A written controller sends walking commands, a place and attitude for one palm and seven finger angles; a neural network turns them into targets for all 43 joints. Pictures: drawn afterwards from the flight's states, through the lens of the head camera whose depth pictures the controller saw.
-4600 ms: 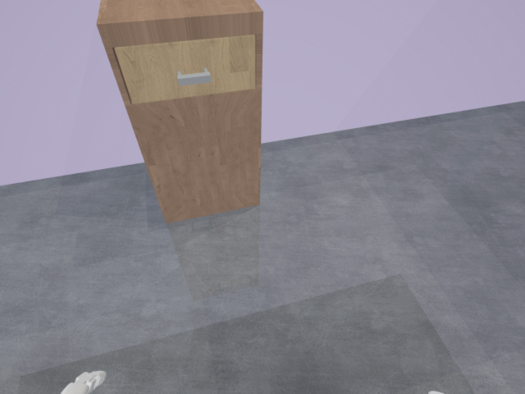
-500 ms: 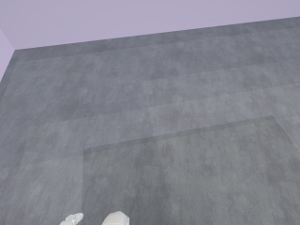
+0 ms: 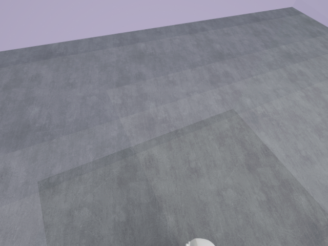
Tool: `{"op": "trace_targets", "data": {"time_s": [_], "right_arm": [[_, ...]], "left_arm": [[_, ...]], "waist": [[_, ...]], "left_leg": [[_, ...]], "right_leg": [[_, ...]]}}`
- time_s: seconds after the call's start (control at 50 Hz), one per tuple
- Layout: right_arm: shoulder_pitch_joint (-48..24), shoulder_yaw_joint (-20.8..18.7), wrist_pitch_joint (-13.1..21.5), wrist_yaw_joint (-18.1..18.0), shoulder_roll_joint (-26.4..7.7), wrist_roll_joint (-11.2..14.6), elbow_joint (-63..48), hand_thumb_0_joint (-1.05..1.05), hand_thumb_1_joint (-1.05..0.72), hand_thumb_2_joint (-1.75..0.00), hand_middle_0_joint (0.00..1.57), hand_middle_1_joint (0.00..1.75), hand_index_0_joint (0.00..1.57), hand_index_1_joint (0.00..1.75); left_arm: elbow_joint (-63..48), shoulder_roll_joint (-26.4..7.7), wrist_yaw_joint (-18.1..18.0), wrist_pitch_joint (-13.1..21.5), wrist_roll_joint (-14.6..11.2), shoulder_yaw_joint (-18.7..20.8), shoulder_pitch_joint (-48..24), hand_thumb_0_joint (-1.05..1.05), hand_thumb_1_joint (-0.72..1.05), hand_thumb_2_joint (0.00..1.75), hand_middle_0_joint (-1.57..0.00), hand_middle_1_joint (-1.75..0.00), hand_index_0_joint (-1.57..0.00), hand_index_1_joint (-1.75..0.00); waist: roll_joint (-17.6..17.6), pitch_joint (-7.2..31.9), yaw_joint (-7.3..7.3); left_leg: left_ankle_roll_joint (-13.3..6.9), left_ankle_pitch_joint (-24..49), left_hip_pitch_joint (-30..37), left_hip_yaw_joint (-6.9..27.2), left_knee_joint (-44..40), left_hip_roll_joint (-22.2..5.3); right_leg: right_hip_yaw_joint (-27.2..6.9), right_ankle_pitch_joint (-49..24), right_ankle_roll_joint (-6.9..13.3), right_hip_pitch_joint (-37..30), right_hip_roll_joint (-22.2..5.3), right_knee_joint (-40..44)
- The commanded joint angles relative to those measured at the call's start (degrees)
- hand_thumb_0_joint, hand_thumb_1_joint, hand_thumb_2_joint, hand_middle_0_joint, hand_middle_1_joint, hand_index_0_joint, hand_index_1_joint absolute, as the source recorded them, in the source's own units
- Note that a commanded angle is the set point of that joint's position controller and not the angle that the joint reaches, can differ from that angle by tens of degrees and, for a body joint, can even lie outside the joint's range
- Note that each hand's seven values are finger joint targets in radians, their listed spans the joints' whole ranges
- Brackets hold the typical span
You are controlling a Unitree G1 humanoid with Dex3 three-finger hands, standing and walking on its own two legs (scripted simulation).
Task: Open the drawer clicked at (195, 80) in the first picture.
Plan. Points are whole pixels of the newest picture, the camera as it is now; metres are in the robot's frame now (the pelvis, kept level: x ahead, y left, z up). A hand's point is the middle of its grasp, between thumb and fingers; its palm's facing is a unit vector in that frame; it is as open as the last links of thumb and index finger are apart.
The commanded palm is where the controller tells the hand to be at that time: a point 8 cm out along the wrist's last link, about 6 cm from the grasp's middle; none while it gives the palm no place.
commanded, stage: walk to a spot facing it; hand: left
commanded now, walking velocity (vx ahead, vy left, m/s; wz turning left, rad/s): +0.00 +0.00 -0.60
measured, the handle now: out of the picture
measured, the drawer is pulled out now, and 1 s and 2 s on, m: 0.00 0.00 0.00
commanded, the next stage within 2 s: turn to face it in 0.60 s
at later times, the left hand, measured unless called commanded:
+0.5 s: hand out of the picture +0.13 +0.10 -0.15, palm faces -0.23 -0.94 -0.24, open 7.4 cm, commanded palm none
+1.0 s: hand (121, 200) +0.26 +0.14 -0.19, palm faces -0.21 -0.96 -0.17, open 7.4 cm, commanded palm none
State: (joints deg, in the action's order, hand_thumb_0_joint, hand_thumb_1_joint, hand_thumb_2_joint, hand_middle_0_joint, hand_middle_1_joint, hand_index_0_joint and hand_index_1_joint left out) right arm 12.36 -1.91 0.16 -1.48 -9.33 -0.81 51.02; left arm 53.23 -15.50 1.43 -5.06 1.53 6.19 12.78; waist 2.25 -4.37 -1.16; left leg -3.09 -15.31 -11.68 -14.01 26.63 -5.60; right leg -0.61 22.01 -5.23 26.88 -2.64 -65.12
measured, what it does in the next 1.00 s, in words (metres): walks ahead, turning right: right foot, then left foot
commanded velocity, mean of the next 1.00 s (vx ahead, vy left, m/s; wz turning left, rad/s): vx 0.14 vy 0.00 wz -0.07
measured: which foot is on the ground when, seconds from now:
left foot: down 0.00-0.26, up 0.28-0.74, down 0.76-1.00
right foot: up 0.00-0.24, down 0.26-0.78, up 0.80-1.00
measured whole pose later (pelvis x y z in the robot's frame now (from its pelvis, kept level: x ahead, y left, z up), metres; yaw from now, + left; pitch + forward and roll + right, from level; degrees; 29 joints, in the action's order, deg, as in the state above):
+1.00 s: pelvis +0.17 -0.02 +0.00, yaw -16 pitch -1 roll -2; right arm 13.5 -2.1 1.2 -1.3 -9.5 -0.5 57.8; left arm 59.5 -10.5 -1.4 -0.5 1.2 3.3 13.0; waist 1.4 -2.9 -0.3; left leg -5.7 -9.8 -15.3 -5.1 25.9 1.4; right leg 0.9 22.1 -3.0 24.9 -3.6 -60.1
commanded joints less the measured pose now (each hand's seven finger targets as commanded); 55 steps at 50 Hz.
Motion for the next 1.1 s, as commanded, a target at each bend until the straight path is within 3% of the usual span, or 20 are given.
{"op": "trace_targets", "data": {"time_s": [0.0, 0.14, 0.2, 0.22, 0.24, 0.26, 0.28, 0.3, 0.34, 0.4, 0.56, 0.66, 0.7, 0.72, 0.74, 0.76, 0.78, 0.84, 0.9, 1.08], "right_arm": [[5.8, -3.5, 0.7, -0.6, -11.6, -0.3, -0.9, 0.00, -0.90, -0.90, 0.20, 0.30, 0.20, 0.30], [5.1, -4.6, 0.3, 0.4, -13.5, -0.9, 0.9, 0.00, -0.90, -0.90, 0.20, 0.30, 0.20, 0.30], [3.7, -4.4, 0.0, 0.8, -13.0, -0.8, 0.8, 0.00, -0.90, -0.90, 0.20, 0.30, 0.20, 0.30], [4.0, -3.7, -0.2, 1.3, -10.7, -0.2, 0.0, 0.00, -0.90, -0.90, 0.20, 0.30, 0.20, 0.30], [0.0, -2.2, -0.6, 1.8, -6.6, -0.3, -3.7, 0.00, -0.90, -0.90, 0.20, 0.30, 0.20, 0.30], [-4.4, -2.4, -1.1, 1.6, -9.2, -0.6, -5.5, 0.00, -0.90, -0.90, 0.20, 0.30, 0.20, 0.30], [-6.0, -2.8, -1.3, 2.1, -9.8, -0.6, -5.4, 0.00, -0.90, -0.90, 0.20, 0.30, 0.20, 0.30], [-6.5, -2.8, -1.0, 2.3, -9.1, -0.7, -4.8, 0.00, -0.90, -0.90, 0.20, 0.30, 0.20, 0.30], [-2.7, -3.4, -0.6, 2.5, -9.9, -1.2, -2.0, 0.00, -0.90, -0.90, 0.20, 0.30, 0.20, 0.30], [1.5, -3.1, -0.2, 2.4, -8.2, -1.2, 0.4, 0.00, -0.90, -0.90, 0.20, 0.30, 0.20, 0.30], [-6.4, -2.3, 0.6, 2.6, -6.6, -0.7, -1.9, 0.00, -0.90, -0.90, 0.20, 0.30, 0.20, 0.30], [-8.4, -1.7, 2.0, 2.6, -5.5, -0.2, -2.3, 0.00, -0.90, -0.90, 0.20, 0.30, 0.20, 0.30], [0.8, -1.7, 2.5, 1.6, -6.2, -0.3, 1.4, 0.00, -0.90, -0.90, 0.20, 0.30, 0.20, 0.30], [9.1, -2.0, 3.0, 1.1, -8.5, -0.6, 4.5, 0.00, -0.90, -0.90, 0.20, 0.30, 0.20, 0.30], [14.8, -3.0, 3.5, 0.6, -14.2, -1.1, 5.8, 0.00, -0.90, -0.90, 0.20, 0.30, 0.20, 0.30], [16.7, -2.9, 2.7, 0.4, -16.2, -0.3, 6.5, 0.00, -0.90, -0.90, 0.20, 0.30, 0.20, 0.30], [12.0, -2.2, 1.8, 0.1, -14.5, -0.1, 5.5, 0.00, -0.90, -0.90, 0.20, 0.30, 0.20, 0.30], [4.5, -0.4, 2.4, -0.3, -7.9, -0.1, 5.0, 0.00, -0.90, -0.90, 0.20, 0.30, 0.20, 0.30], [2.9, -0.8, 2.1, -0.2, -8.2, 0.2, 5.0, 0.00, -0.90, -0.90, 0.20, 0.30, 0.20, 0.30], [5.5, -3.3, 0.3, 0.4, -10.1, -0.4, 3.8, 0.00, -0.90, -0.90, 0.20, 0.30, 0.20, 0.30]], "left_arm": [[-5.9, -0.9, 0.4, 1.2, -0.2, -0.2, -5.3, 0.00, 0.90, 0.90, -0.20, -0.30, -0.20, -0.30], [-6.8, 0.4, 0.2, 2.1, -0.3, -0.8, -6.5, 0.00, 0.90, 0.90, -0.20, -0.30, -0.20, -0.30], [-5.0, -1.1, 0.0, 2.8, -0.2, -0.5, -0.8, 0.00, 0.90, 0.90, -0.20, -0.30, -0.20, -0.30], [-3.5, -5.7, -0.4, 3.6, 0.3, 0.4, 3.7, 0.00, 0.90, 0.90, -0.20, -0.30, -0.20, -0.30], [-2.4, -13.2, -1.2, 4.4, 0.2, 1.7, 8.4, 0.00, 0.90, 0.90, -0.20, -0.30, -0.20, -0.30], [-2.4, -13.7, -2.1, 3.9, -0.9, 1.9, 10.1, 0.00, 0.90, 0.90, -0.20, -0.30, -0.20, -0.30], [-2.6, -11.0, -2.4, 4.0, -0.8, 1.5, 7.5, 0.00, 0.90, 0.90, -0.20, -0.30, -0.20, -0.30], [-3.0, -9.8, -2.5, 4.7, -0.8, 1.3, 5.0, 0.00, 0.90, 0.90, -0.20, -0.30, -0.20, -0.30], [-3.4, -5.7, -2.2, 6.1, -0.9, -0.4, 1.6, 0.00, 0.90, 0.90, -0.20, -0.30, -0.20, -0.30], [-2.4, -4.6, -1.7, 7.8, -0.8, -1.0, 2.7, 0.00, 0.90, 0.90, -0.20, -0.30, -0.20, -0.30], [2.5, -3.2, -2.1, 9.0, -0.3, -1.9, 9.9, 0.00, 0.90, 0.90, -0.20, -0.30, -0.20, -0.30], [4.4, -3.7, -2.7, 8.5, 0.0, -1.7, 10.6, 0.00, 0.90, 0.90, -0.20, -0.30, -0.20, -0.30], [5.0, -3.2, -2.9, 8.4, -0.4, -1.7, 8.6, 0.00, 0.90, 0.90, -0.20, -0.30, -0.20, -0.30], [5.6, -1.6, -3.0, 8.4, -0.8, -2.0, 9.5, 0.00, 0.90, 0.90, -0.20, -0.30, -0.20, -0.30], [6.0, 1.6, -2.8, 8.2, -1.5, -2.6, 14.2, 0.00, 0.90, 0.90, -0.20, -0.30, -0.20, -0.30], [6.0, 2.9, -2.9, 8.1, -1.6, -3.4, 15.5, 0.00, 0.90, 0.90, -0.20, -0.30, -0.20, -0.30], [6.2, 1.7, -3.3, 7.4, -1.1, -3.3, 14.4, 0.00, 0.90, 0.90, -0.20, -0.30, -0.20, -0.30], [6.4, 3.1, -2.7, 6.5, -0.3, -3.2, 6.8, 0.00, 0.90, 0.90, -0.20, -0.30, -0.20, -0.30], [6.2, 3.4, -2.6, 5.0, -0.7, -2.8, 7.5, 0.00, 0.90, 0.90, -0.20, -0.30, -0.20, -0.30], [0.0, 0.8, -2.9, 3.3, -0.1, -0.9, -2.4, 0.00, 0.90, 0.90, -0.20, -0.30, -0.20, -0.30]], "waist": [[-11.2, 5.5, 3.90], [-13.7, 6.8, 3.90], [-9.1, 9.3, 0.13], [3.5, 10.7, -2.53], [21.2, 8.2, -5.65], [15.9, 6.0, -6.57], [9.5, 1.9, -5.29], [11.0, 1.1, -4.14], [6.4, -0.7, -0.44], [4.6, 0.5, 1.53], [4.7, -1.4, -0.43], [5.8, -0.4, -0.96], [3.3, 2.9, 3.51], [-1.2, 8.5, 5.99], [-14.4, 16.5, 6.31], [-20.7, 18.1, 5.53], [-15.3, 13.2, 4.22], [-10.2, 0.9, 1.85], [-8.8, 4.0, 0.16], [-8.1, 4.4, 2.00]], "left_leg": [[-4.5, 24.6, 11.8, 9.9, -7.7, -15.9], [-3.6, 21.4, 7.9, 5.0, -4.1, -18.9], [0.9, 1.6, -0.6, 1.7, 3.2, -17.7], [4.4, -8.1, -11.0, -3.0, 15.6, -13.2], [7.7, -24.4, -29.4, -1.1, 32.7, -3.6], [7.1, -22.2, -32.6, 8.2, 37.9, -3.4], [6.5, -15.9, -33.6, 10.1, 39.4, -4.7], [6.3, -11.0, -33.6, 10.8, 40.5, -4.4], [7.2, -2.7, -29.0, 11.8, 38.9, -4.8], [8.3, 1.5, -25.6, 10.6, 35.7, -3.5], [7.9, 3.2, -28.1, 10.6, 26.8, -2.3], [5.7, -0.5, -17.4, 8.7, 13.1, 0.5], [4.7, 5.7, -3.9, 7.4, 3.6, 3.0], [4.0, 12.5, 7.5, 9.3, -0.2, 1.5], [-1.2, 28.1, 21.5, 24.9, 0.9, -12.4], [-6.7, 39.2, 22.0, 35.0, -4.3, -20.8], [-8.2, 31.3, 14.3, 33.4, -6.8, -20.2], [-6.0, 28.6, -2.2, 26.7, -10.8, -12.1], [-5.2, 26.4, -3.8, 22.6, -11.4, -9.0], [-6.2, 8.0, -0.7, 31.6, -13.0, -7.4]], "right_leg": [[2.4, 2.2, -0.1, 5.8, -1.2, 5.5], [6.1, 3.9, 2.7, -4.1, -0.3, 21.4], [8.3, -4.0, 4.9, -18.1, 1.3, 35.7], [-0.4, -0.3, 7.5, -29.2, -5.4, 44.0], [-26.5, 1.8, 13.9, -32.6, -19.4, 52.1], [-29.6, 4.9, 16.9, -28.6, -21.9, 55.0], [-24.5, 10.3, 16.8, -25.9, -19.5, 55.8], [-23.8, 10.2, 15.6, -24.6, -16.8, 55.8], [-14.8, 0.3, 13.5, -20.1, -12.5, 54.5], [-8.7, -15.3, 13.0, -20.1, -9.4, 52.9], [-11.2, -22.8, 15.4, -24.2, -10.6, 52.5], [-11.6, -30.1, 14.4, -24.0, -10.4, 47.7], [-7.3, -37.5, 11.8, -21.5, -7.3, 38.7], [-4.6, -34.1, 9.5, -19.3, -4.0, 27.9], [1.5, -13.1, 6.2, -7.7, 2.5, 13.9], [1.9, 13.5, 5.2, -2.5, 5.4, 1.5], [-1.0, 13.6, 5.5, -2.6, 2.0, -1.7], [-0.2, 4.9, 3.5, -2.5, -2.0, 1.3], [0.9, 0.6, 2.3, -5.1, -1.8, 3.8], [-0.4, -3.4, 0.4, 4.1, -1.9, 6.6]]}}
